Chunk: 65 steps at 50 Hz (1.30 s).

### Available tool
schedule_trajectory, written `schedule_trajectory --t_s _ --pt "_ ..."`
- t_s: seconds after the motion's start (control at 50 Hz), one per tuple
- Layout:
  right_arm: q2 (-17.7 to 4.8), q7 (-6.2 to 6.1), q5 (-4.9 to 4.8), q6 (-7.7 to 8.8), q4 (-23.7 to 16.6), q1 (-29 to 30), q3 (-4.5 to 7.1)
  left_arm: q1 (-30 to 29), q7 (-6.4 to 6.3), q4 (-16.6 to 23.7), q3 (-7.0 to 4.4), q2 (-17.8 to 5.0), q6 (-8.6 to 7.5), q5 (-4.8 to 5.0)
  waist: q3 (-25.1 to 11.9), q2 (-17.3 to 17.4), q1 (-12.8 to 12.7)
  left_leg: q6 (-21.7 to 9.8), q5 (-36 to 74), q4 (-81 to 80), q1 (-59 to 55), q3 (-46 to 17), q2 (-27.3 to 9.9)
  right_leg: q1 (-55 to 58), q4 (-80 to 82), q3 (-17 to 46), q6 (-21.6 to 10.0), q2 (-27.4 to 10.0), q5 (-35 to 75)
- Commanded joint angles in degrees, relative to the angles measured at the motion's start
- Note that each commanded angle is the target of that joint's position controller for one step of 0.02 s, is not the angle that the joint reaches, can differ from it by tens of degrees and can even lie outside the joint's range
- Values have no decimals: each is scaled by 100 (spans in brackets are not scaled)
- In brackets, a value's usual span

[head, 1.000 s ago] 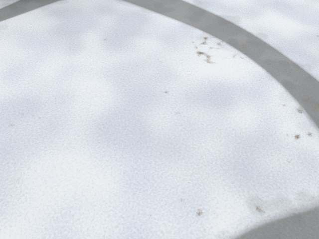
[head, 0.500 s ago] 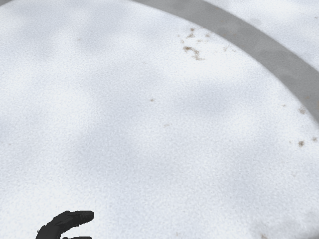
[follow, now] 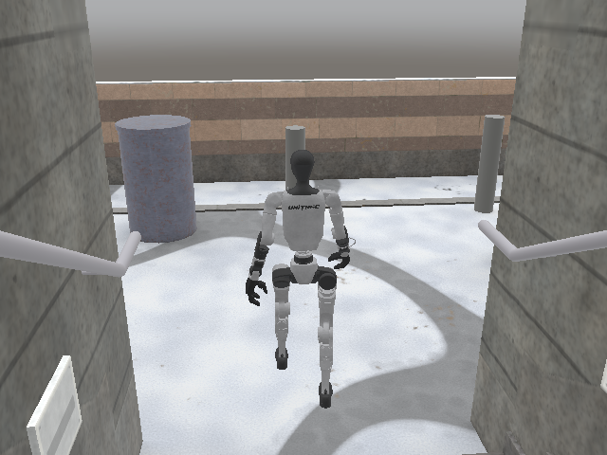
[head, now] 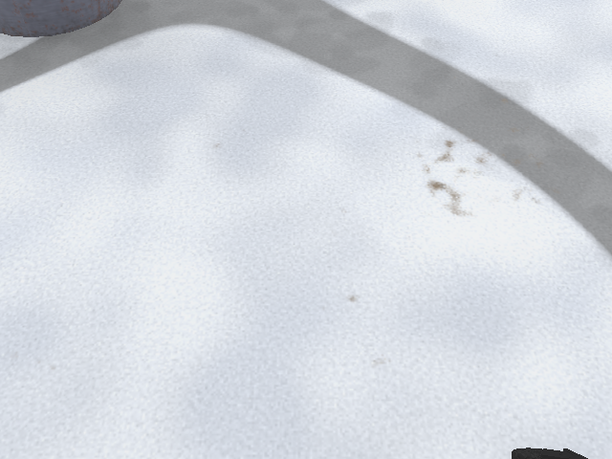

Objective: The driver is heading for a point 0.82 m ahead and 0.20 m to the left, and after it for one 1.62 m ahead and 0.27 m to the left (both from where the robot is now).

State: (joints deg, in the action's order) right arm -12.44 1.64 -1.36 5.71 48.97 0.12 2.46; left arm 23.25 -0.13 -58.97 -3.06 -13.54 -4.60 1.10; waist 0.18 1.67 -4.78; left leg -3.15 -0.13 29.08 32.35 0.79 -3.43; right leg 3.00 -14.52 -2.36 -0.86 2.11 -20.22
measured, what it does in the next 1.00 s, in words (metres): walks ahead: left foot, then right foot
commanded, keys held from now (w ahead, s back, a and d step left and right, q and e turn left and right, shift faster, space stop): w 0.44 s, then w+q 0.46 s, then q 0.10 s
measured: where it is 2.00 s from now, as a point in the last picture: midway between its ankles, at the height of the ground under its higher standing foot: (327, 356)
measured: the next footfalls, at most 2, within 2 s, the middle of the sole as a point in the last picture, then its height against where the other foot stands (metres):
left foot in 0.04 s outside the picture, level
right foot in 0.60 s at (397, 447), level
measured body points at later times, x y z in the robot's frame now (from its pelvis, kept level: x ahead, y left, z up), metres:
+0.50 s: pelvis +0.27 +0.02 +0.01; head +0.30 +0.02 +0.46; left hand +0.48 +0.25 -0.10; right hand +0.24 -0.24 -0.13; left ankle +0.16 +0.12 -0.73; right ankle +0.46 -0.13 -0.69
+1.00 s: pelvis +0.53 +0.00 +0.01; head +0.55 +0.01 +0.46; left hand +0.49 +0.27 -0.13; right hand +0.76 -0.21 -0.10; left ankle +0.67 +0.19 -0.68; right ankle +0.47 -0.12 -0.73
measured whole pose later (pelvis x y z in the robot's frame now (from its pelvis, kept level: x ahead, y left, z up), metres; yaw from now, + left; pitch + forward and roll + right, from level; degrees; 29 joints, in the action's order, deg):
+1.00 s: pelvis +0.53 +0.00 +0.01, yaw +15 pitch +1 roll -2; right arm -14.6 1.4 -0.7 2.0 46.7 -6.1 4.5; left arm 17.0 -1.4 -55.0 -4.3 -14.3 -4.8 -0.4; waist 1.0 1.9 -3.5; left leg -1.7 1.2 42.5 39.5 -0.7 -6.8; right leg 0.2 -14.6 -14.5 -0.4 0.1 -15.7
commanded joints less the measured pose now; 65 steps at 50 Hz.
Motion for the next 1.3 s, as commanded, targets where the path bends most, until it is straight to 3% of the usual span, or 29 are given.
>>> schedule_trajectory --t_s 0.02,0.04,0.06,0.08,0.1,0.14,0.16,0.2,0.26,0.38,0.48,0.54,0.58,0.6,0.62,0.64,0.66,0.68,0.72,0.82,0.94,1.02,1.1,1.12,1.14,1.16,1.18,1.22,1.3 --pt "-925 25 2 134 -88 -779 312 -127 -25 212 -171 -908 56 -16 -367 -653 851 -326 -411 -225 -1422 271 327 -95 -1317 494 -744 -1386 4366" --pt "-1324 -16 65 140 187 -1942 448 -201 -22 350 -80 -713 50 -80 -1210 -337 1282 -674 -207 30 -3250 -452 -330 -1137 -2915 223 -543 -1068 3762" --pt "-1915 -27 153 98 335 -2665 588 429 35 430 127 -29 -75 -89 -2087 1115 1112 -1619 -896 -345 -5592 -3093 -1789 -3618 -5273 -6 -81 -52 973" --pt "-1428 -16 132 78 358 -2717 438 366 68 333 88 -280 -238 19 -2437 1221 1169 -1743 -1357 -1099 -5788 -4356 -2008 -4424 -6146 888 -145 42 -1152" --pt "-1083 -24 77 88 263 -2146 327 -195 77 499 -38 -767 -312 147 -1513 869 1084 -1390 -1336 -1134 -5058 -3463 -1791 -4932 -6428 910 -259 -327 -845" --pt "-699 -6 114 77 61 -1238 188 -769 1 638 -80 -755 -282 60 -586 90 727 -1073 -515 -1473 -3280 -2061 -1314 -4544 -5804 632 -259 -852 127" --pt "-565 14 162 99 65 -1085 141 -695 -36 625 -117 -671 -194 7 -400 183 522 -957 -326 -1675 -2738 -1645 -1086 -4172 -5454 661 -250 -1023 392" --pt "-582 30 176 120 181 -1205 144 -487 -48 588 -94 -393 -48 -7 -279 297 370 -996 -64 -1944 -2258 -1278 -935 -3838 -5154 585 -196 -1073 613" --pt "-843 -66 168 128 322 -1511 199 -935 -65 785 -126 -421 15 -63 -31 153 383 -1064 412 -2146 -2249 -955 -922 -4309 -4429 546 -48 -1112 1276" --pt "-933 -197 90 55 501 -2050 184 -2159 31 1157 -70 -282 -37 -48 240 173 726 -797 242 -2273 -2541 -448 -717 -4248 -2426 301 2 -857 2746" --pt "-969 -224 34 -63 747 -2552 214 -2960 181 1499 -23 -330 -108 -1 533 153 939 -799 254 -1906 -3397 -636 -1048 -4427 -1668 315 -103 -706 2306" --pt "-1122 -261 10 -144 720 -2410 281 -2684 245 1520 -89 -554 -207 3 347 309 649 -687 910 -1397 -3553 -856 -1167 -3667 -1339 273 -236 -508 1727" --pt "-1045 -250 39 -173 608 -2151 242 -1270 183 1129 -315 -989 -250 -22 -537 296 -66 -444 2131 98 -3026 -598 -707 -1489 -1282 104 -484 -309 1770" --pt "-801 -242 131 -159 420 -2110 140 -138 114 939 -437 -1449 -254 -125 -1495 -265 -438 -209 695 1908 -1785 -299 -257 405 -1510 1197 -856 -1378 1890" --pt "20 -201 47 -40 410 -2963 -71 173 129 808 -497 -1787 -202 -159 -2359 -1903 -26 136 -3048 3861 395 -221 657 2290 -900 3757 -1711 -2755 1113" --pt "-653 -193 -104 47 497 -2696 82 131 117 865 -347 -1179 -186 -125 -2252 -1430 -214 104 -3322 4613 922 -928 389 2026 -492 4111 -1594 -2630 443" --pt "-951 -205 -182 66 322 -2153 177 -357 84 950 -257 -893 -195 -94 -1354 -1133 -162 52 -2850 4758 1274 -806 120 1240 -381 3165 -1290 -2469 534" --pt "-911 -245 -147 41 261 -1873 188 -805 82 1019 -197 -734 -204 -101 -892 -675 21 57 -2316 4592 1072 -672 -168 353 -192 2488 -1131 -2272 880" --pt "-718 -271 -64 -103 239 -1864 254 -1264 105 998 -126 -470 -235 -181 -364 -702 384 43 -1762 4123 492 -699 -472 -850 260 1525 -958 -1907 1244" --pt "-456 -251 -29 -363 -38 -1615 278 -1199 8 821 -232 -699 -274 -206 61 -507 571 119 -997 3459 759 -727 -582 -1275 745 418 -1024 -1847 1968" --pt "-351 -48 62 -306 -460 -556 208 -1071 -138 798 -280 -925 -156 -180 412 -376 325 164 371 1535 631 -167 -375 -1069 627 -720 -791 -1623 2946" --pt "-442 113 89 -341 -817 -213 224 -881 -216 783 -345 -1173 49 -40 262 -579 250 58 -66 883 289 271 -83 -424 -150 -975 -649 -1797 4310" --pt "-1219 89 85 -326 -588 -1822 598 -1160 -249 945 -380 -1246 203 101 -668 -454 1154 -470 166 -216 -1903 497 657 -517 -2887 -1131 -105 -1437 4946" --pt "-1843 -65 128 -349 -589 -2077 745 -883 -209 1087 -244 -831 161 -173 -1114 634 1029 -842 2717 24 -3404 -942 -416 -2031 -4700 -1134 282 -1026 1765" --pt "-2183 -95 271 -349 -905 -1658 715 -314 -133 1259 -105 -435 48 -292 -1970 1404 403 -2240 4543 12 -4795 -3665 -1861 -3805 -6739 -294 635 96 -2182" --pt "-1846 -8 245 -361 -1022 -1810 624 -557 -60 1251 -177 -877 -24 -97 -2687 539 840 -2287 3634 -389 -4740 -3662 -1857 -3975 -7053 784 518 -106 -1989" --pt "-1542 1 189 -341 -1093 -1479 550 -1065 -63 1422 -191 -930 -21 56 -2023 300 805 -1970 2623 -516 -4202 -2964 -1539 -4305 -6883 743 379 -297 -1458" --pt "-1117 -63 45 -372 -1162 -890 435 -1257 -226 1359 -239 -969 139 -112 -991 -100 491 -1398 1363 -815 -2592 -2145 -982 -4116 -5904 707 346 -688 -706" --pt "-1277 -166 197 -403 -1312 -785 477 -1143 -292 1467 -245 -825 349 -194 -919 237 248 -1293 1245 -1026 -1555 -1871 -613 -3438 -5012 642 376 -504 -202"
